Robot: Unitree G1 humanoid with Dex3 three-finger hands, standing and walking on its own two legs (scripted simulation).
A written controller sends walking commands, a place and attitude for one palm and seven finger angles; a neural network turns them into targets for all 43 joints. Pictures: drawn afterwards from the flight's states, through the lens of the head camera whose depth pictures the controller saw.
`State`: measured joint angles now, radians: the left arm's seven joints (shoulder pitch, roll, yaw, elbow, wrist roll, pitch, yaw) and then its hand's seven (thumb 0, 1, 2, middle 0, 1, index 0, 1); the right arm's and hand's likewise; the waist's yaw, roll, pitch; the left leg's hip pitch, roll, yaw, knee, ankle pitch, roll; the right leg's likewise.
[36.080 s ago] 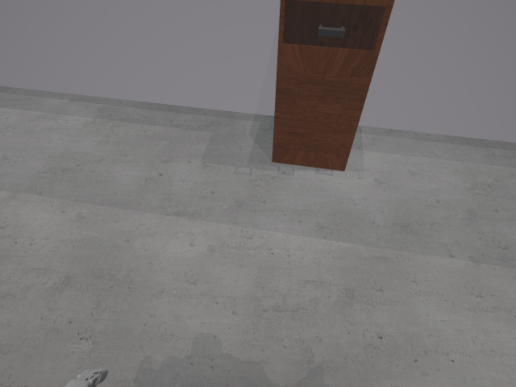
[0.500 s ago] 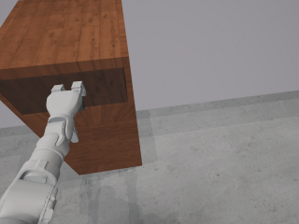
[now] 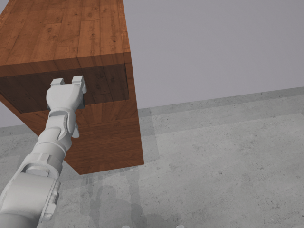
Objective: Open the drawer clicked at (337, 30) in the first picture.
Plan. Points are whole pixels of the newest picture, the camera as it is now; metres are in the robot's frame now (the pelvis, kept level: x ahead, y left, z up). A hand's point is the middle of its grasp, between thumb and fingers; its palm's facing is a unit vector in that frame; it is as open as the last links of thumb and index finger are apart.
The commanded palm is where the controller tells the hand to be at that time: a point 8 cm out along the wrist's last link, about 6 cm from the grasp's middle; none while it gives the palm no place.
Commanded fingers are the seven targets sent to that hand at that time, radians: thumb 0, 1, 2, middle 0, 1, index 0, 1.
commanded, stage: lift the fingers back up to retry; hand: left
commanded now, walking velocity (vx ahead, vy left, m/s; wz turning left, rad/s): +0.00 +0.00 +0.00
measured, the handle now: (67, 99) +0.48 +0.27 +0.03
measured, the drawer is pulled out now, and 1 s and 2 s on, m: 0.00 0.00 0.00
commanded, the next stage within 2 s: re-aim the fingers above the handle in 0.76 s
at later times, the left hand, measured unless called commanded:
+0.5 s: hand (64, 98) +0.44 +0.24 +0.08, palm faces +0.06 +0.00 -1.00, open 13.8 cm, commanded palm +0.41 +0.24 +0.14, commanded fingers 0.00 -0.50 0.30 -0.30 -1.20 -0.30 -1.20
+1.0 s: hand (57, 105) +0.42 +0.25 +0.09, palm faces +0.01 -0.01 -1.00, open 13.8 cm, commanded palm +0.40 +0.25 +0.15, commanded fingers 0.00 -0.50 0.30 -0.30 -1.20 -0.30 -1.20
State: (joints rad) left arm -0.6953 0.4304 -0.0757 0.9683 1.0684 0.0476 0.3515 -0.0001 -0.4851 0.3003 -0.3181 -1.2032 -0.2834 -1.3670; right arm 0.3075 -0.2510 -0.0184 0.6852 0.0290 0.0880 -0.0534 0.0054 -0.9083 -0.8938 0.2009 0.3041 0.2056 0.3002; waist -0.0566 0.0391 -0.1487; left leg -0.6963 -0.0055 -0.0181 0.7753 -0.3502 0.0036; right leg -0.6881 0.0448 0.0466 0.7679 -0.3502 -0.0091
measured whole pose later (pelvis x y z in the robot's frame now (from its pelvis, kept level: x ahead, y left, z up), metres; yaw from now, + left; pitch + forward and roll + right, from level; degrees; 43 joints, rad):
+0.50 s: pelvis +0.02 +0.01 +0.01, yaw +0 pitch +12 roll +0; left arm -0.57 0.41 -0.10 0.75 1.03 0.12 0.29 0.00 -0.48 0.30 -0.32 -1.20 -0.31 -1.20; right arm 0.27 -0.25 -0.05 0.71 0.03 0.07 -0.04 0.01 -0.91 -0.89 0.20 0.30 0.20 0.30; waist -0.03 0.07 -0.14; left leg -0.53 -0.02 -0.01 0.68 -0.35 0.02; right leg -0.52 0.03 0.05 0.66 -0.34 0.00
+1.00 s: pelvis +0.03 -0.01 +0.02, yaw +2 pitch +9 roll +0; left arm -0.47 0.46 -0.08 0.60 1.02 0.03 0.18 0.00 -0.49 0.30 -0.32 -1.20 -0.32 -1.20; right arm 0.20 -0.26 -0.05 0.69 0.03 0.08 -0.06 0.01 -0.91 -0.89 0.20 0.30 0.20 0.30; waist 0.02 0.06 -0.10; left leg -0.45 -0.01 -0.05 0.63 -0.33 -0.01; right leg -0.44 0.03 0.02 0.63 -0.35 -0.02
